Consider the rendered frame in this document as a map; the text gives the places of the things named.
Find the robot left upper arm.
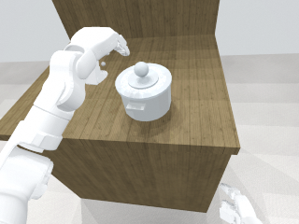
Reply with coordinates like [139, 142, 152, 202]
[0, 147, 54, 224]

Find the pot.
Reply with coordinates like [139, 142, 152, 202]
[121, 86, 171, 121]

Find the lid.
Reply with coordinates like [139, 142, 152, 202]
[115, 63, 172, 101]

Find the right robot hand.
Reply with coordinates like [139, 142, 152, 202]
[220, 183, 257, 224]

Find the left robot hand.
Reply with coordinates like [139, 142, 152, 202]
[70, 27, 130, 85]

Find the knob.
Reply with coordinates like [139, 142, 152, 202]
[134, 62, 150, 77]

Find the robot left forearm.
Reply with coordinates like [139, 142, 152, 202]
[0, 42, 97, 170]

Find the table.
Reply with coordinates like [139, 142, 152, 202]
[0, 0, 241, 213]

